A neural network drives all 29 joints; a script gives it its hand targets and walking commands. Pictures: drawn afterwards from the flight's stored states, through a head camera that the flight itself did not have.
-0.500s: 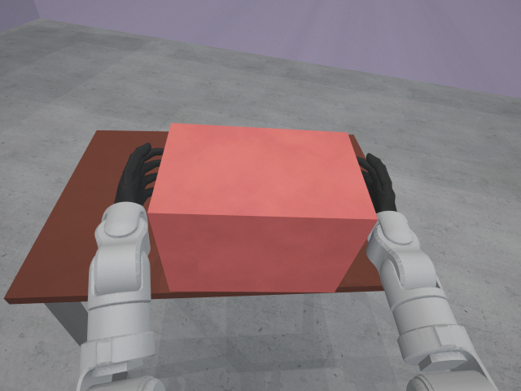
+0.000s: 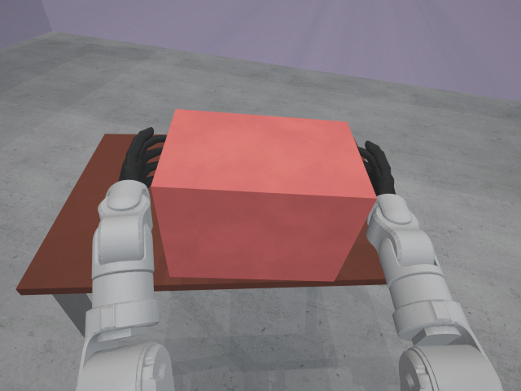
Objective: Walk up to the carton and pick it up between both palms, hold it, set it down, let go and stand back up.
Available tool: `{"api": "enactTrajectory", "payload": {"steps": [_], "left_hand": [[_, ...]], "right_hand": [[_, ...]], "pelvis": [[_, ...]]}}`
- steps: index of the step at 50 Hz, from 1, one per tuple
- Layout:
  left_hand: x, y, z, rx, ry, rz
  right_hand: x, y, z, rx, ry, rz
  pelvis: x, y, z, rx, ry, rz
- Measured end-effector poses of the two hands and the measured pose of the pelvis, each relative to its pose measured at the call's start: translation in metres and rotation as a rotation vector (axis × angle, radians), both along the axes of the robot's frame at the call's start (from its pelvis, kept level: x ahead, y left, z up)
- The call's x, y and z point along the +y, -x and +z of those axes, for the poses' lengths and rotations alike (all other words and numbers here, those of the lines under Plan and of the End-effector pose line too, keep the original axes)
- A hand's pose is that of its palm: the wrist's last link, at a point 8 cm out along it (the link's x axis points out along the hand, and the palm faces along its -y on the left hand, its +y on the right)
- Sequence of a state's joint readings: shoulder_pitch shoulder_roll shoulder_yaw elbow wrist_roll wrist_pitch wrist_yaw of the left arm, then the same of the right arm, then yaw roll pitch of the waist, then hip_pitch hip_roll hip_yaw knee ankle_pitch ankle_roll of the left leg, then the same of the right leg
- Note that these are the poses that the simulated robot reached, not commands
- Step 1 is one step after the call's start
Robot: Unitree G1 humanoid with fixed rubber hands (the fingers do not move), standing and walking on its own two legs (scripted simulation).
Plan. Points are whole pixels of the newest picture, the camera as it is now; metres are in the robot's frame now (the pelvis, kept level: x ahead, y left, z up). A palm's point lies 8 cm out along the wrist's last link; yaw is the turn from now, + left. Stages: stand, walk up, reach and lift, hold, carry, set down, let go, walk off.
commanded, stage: hold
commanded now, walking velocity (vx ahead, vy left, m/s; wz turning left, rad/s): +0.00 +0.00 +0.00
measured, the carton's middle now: (258, 199) +0.38 +0.01 +0.13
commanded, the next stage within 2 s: none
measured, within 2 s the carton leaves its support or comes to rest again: neither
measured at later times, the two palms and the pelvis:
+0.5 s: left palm (132, 175) +0.36 +0.19 +0.19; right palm (380, 184) +0.36 -0.17 +0.18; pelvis +0.01 +0.01 +0.00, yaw +0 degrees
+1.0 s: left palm (124, 175) +0.36 +0.20 +0.19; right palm (373, 181) +0.36 -0.16 +0.18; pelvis +0.01 +0.00 +0.00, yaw +0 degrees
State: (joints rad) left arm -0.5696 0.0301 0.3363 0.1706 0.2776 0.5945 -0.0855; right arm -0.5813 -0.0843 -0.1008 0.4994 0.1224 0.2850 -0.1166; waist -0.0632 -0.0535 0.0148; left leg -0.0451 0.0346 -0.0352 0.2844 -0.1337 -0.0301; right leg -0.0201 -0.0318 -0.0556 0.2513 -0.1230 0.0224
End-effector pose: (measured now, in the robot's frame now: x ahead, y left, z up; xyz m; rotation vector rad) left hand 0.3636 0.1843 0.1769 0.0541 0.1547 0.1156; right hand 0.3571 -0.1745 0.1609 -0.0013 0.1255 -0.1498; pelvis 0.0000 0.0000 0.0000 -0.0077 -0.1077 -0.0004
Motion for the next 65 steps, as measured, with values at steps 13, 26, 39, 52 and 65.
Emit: {"api": "enactTrajectory", "payload": {"steps": [13,26,39,52,65], "left_hand": [[0.014,-0.004,0.004,-0.025,-0.002,-0.001],[0.002,0.003,0.014,-0.04,-0.011,0.005],[0.01,0.008,0.018,-0.035,0.0,0.024],[0.013,0.001,0.011,0.0,0.007,0.009],[0.009,0.002,0.009,-0.008,0.009,0.009]], "right_hand": [[0.013,-0.007,0.01,-0.027,-0.006,0.002],[0.002,-0.002,0.018,-0.047,-0.009,0.008],[0.01,-0.004,0.024,-0.043,-0.017,0.023],[0.012,-0.005,0.018,-0.008,-0.018,0.007],[0.009,-0.004,0.017,-0.018,-0.01,0.005]], "pelvis": [[0.006,-0.01,0.0,-0.017,0.005,0.021],[0.006,-0.011,-0.001,-0.02,0.008,0.002],[-0.002,-0.004,0.0,-0.019,0.004,0.017],[0.005,-0.006,0.0,-0.02,0.003,0.006],[0.006,-0.01,0.0,-0.024,0.005,0.008]]}}
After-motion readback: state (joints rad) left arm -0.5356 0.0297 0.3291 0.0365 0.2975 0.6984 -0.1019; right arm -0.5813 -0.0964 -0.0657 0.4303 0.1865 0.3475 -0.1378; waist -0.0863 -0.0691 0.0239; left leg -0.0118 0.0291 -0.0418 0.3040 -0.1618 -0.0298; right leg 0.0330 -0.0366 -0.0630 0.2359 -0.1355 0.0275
